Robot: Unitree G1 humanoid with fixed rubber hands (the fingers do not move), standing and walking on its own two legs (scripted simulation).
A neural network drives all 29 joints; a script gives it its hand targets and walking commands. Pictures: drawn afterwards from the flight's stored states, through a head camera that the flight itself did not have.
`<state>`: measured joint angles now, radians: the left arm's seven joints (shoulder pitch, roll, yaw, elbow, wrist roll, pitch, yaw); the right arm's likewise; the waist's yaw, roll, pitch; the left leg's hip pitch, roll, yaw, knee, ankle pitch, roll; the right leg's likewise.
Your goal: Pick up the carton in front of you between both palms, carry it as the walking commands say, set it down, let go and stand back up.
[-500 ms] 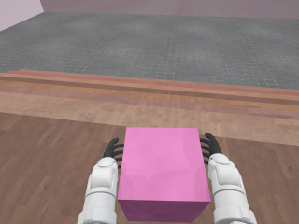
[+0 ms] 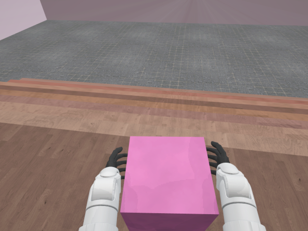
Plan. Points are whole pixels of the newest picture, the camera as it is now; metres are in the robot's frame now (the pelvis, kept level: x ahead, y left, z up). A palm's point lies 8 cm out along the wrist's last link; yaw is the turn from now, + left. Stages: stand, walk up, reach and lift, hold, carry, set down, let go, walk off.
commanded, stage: reach and lift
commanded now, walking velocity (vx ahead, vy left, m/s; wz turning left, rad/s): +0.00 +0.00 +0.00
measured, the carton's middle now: (166, 188) +0.28 +0.00 -0.05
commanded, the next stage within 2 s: hold in 0.10 s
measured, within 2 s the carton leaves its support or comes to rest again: neither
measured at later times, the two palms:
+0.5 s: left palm (110, 172) +0.27 +0.15 +0.05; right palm (225, 167) +0.28 -0.15 +0.06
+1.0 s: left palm (114, 133) +0.38 +0.15 +0.08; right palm (216, 128) +0.39 -0.15 +0.09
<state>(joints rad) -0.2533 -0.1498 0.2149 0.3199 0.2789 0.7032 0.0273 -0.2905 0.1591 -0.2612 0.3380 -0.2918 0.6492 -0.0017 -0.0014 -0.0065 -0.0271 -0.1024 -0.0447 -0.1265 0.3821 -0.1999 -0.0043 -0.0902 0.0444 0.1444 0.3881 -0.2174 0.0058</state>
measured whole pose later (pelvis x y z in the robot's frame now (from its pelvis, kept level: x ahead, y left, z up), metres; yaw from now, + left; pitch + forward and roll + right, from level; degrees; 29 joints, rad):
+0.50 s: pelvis -0.01 +0.00 +0.00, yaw +0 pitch -7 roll +0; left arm -0.29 -0.16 0.22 0.28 0.30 0.78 0.02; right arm -0.32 0.17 -0.27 0.30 -0.31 0.73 0.00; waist 0.00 -0.01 -0.01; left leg -0.07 -0.04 -0.13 0.37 -0.18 0.00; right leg -0.05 0.04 0.14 0.37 -0.20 0.01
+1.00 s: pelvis +0.12 +0.00 -0.01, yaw -1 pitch +5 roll +2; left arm -0.16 -0.13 0.12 -0.27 0.12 1.16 0.10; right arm -0.20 0.14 -0.12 -0.24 -0.12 1.10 -0.09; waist 0.02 -0.03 -0.17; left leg -0.34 0.01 0.20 0.41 -0.16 0.02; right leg -0.17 -0.06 -0.04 0.52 -0.41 0.00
